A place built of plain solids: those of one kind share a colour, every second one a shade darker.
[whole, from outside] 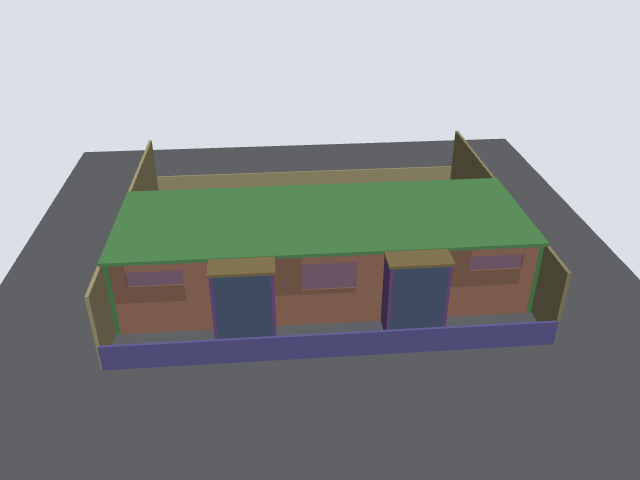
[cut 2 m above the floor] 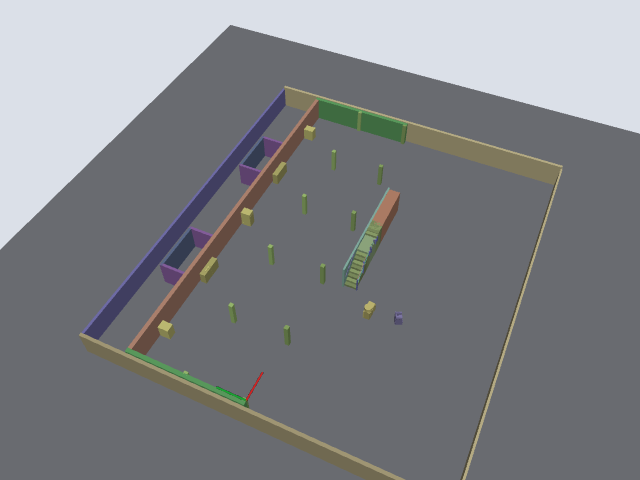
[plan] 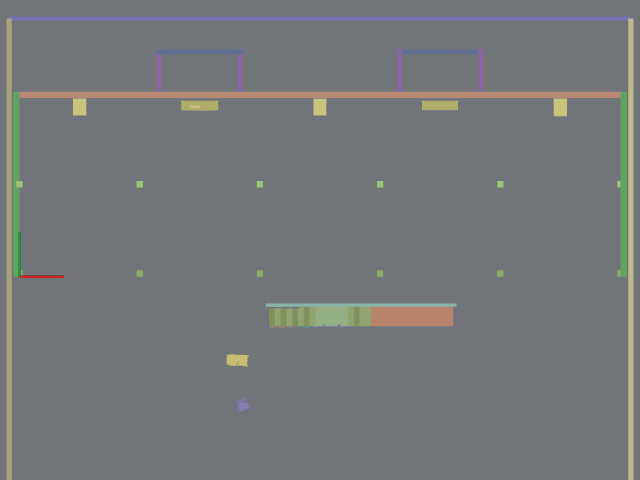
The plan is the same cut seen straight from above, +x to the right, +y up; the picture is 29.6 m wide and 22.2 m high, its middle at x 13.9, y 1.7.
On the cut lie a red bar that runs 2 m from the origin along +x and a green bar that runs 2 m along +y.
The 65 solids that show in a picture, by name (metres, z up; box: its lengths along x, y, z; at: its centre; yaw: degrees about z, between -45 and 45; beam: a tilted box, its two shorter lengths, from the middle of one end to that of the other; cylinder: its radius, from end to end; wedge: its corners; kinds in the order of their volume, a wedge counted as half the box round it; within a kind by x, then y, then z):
{
 "roof_1": {"box": [28.8, 10.35, 0.25], "at": [13.9, 3.59, 5.59]},
 "site_fence_1": {"box": [0.24, 24.98, 5.51], "at": [-0.48, -0.55, 2.71]},
 "site_fence_2": {"box": [28.76, 0.15, 1.85], "at": [13.9, -13.04, 0.88]},
 "site_fence_3": {"box": [0.24, 24.98, 5.51], "at": [28.28, -0.55, 2.71]},
 "back_1": {"box": [1.0, 0.3, 2.98], "at": [0.5, 8.41, 3.97]},
 "back_2": {"box": [3.56, 0.3, 1.25], "at": [2.78, 8.41, 3.11]},
 "back_3": {"box": [3.56, 0.3, 0.63], "at": [2.78, 8.41, 5.15]},
 "back_4": {"box": [2.0, 0.3, 2.98], "at": [5.56, 8.41, 3.97]},
 "back_5": {"box": [2.0, 0.3, 2.98], "at": [11.12, 8.41, 3.97]},
 "back_6": {"box": [27.8, 0.3, 2.53], "at": [13.9, 8.41, 1.22]},
 "back_7": {"box": [3.56, 0.3, 0.36], "at": [13.9, 8.41, 2.66]},
 "back_8": {"box": [3.56, 0.3, 0.63], "at": [13.9, 8.41, 5.15]},
 "back_9": {"box": [2.0, 0.3, 2.98], "at": [16.68, 8.41, 3.97]},
 "back_10": {"box": [2.0, 0.3, 2.98], "at": [22.24, 8.41, 3.97]},
 "back_11": {"box": [3.56, 0.3, 1.25], "at": [25.02, 8.41, 3.11]},
 "back_12": {"box": [3.56, 0.3, 0.63], "at": [25.02, 8.41, 5.15]},
 "back_13": {"box": [1.0, 0.3, 2.98], "at": [27.3, 8.41, 3.97]},
 "gable_1": {"box": [0.3, 8.56, 5.51], "at": [-0.15, 4.28, 2.71]},
 "gable_2": {"box": [0.3, 8.56, 5.51], "at": [27.95, 4.28, 2.71]},
 "site_backwall_1": {"box": [28.76, 0.2, 1.85], "at": [13.9, 11.94, 0.88]},
 "step_1": {"box": [0.81, 0.9, 0.25], "at": [11.94, -1.84, 0.07]},
 "step_2": {"box": [0.81, 0.9, 0.44], "at": [12.21, -1.84, 0.17]},
 "step_3": {"box": [0.81, 0.9, 0.64], "at": [12.48, -1.84, 0.27]},
 "step_4": {"box": [0.81, 0.9, 0.83], "at": [12.75, -1.84, 0.37]},
 "step_5": {"box": [0.81, 0.9, 1.03], "at": [13.02, -1.84, 0.46]},
 "step_6": {"box": [0.81, 0.9, 1.22], "at": [13.28, -1.84, 0.56]},
 "step_7": {"box": [0.81, 0.9, 1.42], "at": [13.55, -1.84, 0.66]},
 "step_8": {"box": [0.57, 0.9, 1.61], "at": [13.7, -1.84, 0.76]},
 "step_9": {"box": [0.81, 0.9, 2.0], "at": [15.59, -1.84, 0.95]},
 "step_10": {"box": [0.81, 0.9, 2.2], "at": [15.86, -1.84, 1.05]},
 "step_11": {"box": [0.81, 0.9, 2.39], "at": [16.13, -1.84, 1.15]},
 "head_1": {"box": [3.8, 0.9, 2.78], "at": [18.16, -1.84, 1.34]},
 "bay_back_1": {"box": [3.96, 0.21, 5.51], "at": [8.34, 10.41, 2.71]},
 "bay_back_2": {"box": [3.96, 0.21, 5.51], "at": [19.46, 10.41, 2.71]},
 "bay_side_1": {"box": [0.21, 1.95, 5.51], "at": [6.47, 9.54, 2.71]},
 "bay_side_2": {"box": [0.21, 1.95, 5.51], "at": [10.22, 9.54, 2.71]},
 "bay_side_3": {"box": [0.21, 1.95, 5.51], "at": [17.59, 9.54, 2.71]},
 "bay_side_4": {"box": [0.21, 1.95, 5.51], "at": [21.34, 9.54, 2.71]},
 "bay_roof_1": {"box": [4.16, 2.1, 0.2], "at": [8.34, 9.56, 5.56]},
 "bay_roof_2": {"box": [4.16, 2.1, 0.2], "at": [19.46, 9.56, 5.56]},
 "piece_1": {"box": [0.62, 0.8, 1.06], "at": [2.78, 7.85, 0.48]},
 "piece_2": {"box": [1.71, 0.44, 0.98], "at": [8.34, 7.91, 0.44]},
 "piece_3": {"box": [0.47, 0.39, 1.01], "at": [8.57, 7.87, 0.45]},
 "piece_4": {"box": [0.6, 0.77, 1.34], "at": [13.89, 7.84, 0.62]},
 "piece_5": {"box": [1.67, 0.44, 1.04], "at": [19.45, 7.92, 0.47]},
 "piece_6": {"box": [0.62, 0.83, 1.06], "at": [25.02, 7.83, 0.48]},
 "spine_1": {"box": [8.82, 0.15, 2.55], "at": [15.8, -1.31, 1.23]},
 "floor_1": {"box": [2.04, 0.9, 1.81], "at": [14.71, -1.84, 0.85]},
 "column_1": {"box": [0.3, 0.3, 2.53], "at": [0.0, 4.28, 1.22]},
 "column_2": {"box": [0.3, 0.3, 2.53], "at": [5.56, 0.15, 1.22]},
 "column_3": {"box": [0.3, 0.3, 2.53], "at": [5.56, 4.28, 1.22]},
 "column_4": {"box": [0.3, 0.3, 2.53], "at": [11.12, 0.15, 1.22]},
 "column_5": {"box": [0.3, 0.3, 2.53], "at": [11.12, 4.28, 1.22]},
 "column_6": {"box": [0.3, 0.3, 2.53], "at": [16.68, 0.15, 1.22]},
 "column_7": {"box": [0.3, 0.3, 2.53], "at": [16.68, 4.28, 1.22]},
 "column_8": {"box": [0.3, 0.3, 2.53], "at": [22.24, 0.15, 1.22]},
 "column_9": {"box": [0.3, 0.3, 2.53], "at": [22.24, 4.28, 1.22]},
 "column_10": {"box": [0.3, 0.3, 2.53], "at": [27.8, 0.15, 1.22]},
 "column_11": {"box": [0.3, 0.3, 2.53], "at": [27.8, 4.28, 1.22]},
 "glazing_1": {"box": [3.56, 0.09, 1.1], "at": [2.78, 8.41, 4.28]},
 "glazing_2": {"box": [3.56, 0.12, 1.99], "at": [13.9, 8.41, 3.84]},
 "glazing_3": {"box": [3.56, 0.1, 1.1], "at": [25.02, 8.41, 4.28]},
 "foot_pram_1": {"cylinder": 0.27, "from": [9.85, -3.85, -0.05], "to": [9.85, -3.85, 1.09]},
 "foot_pram_2": {"box": [0.5, 0.47, 0.79], "at": [10.3, -3.88, 0.34], "yaw": -3.2},
 "foot_bench_1": {"box": [0.5, 0.45, 0.55], "at": [10.31, -5.95, 0.22], "yaw": 24.0}
}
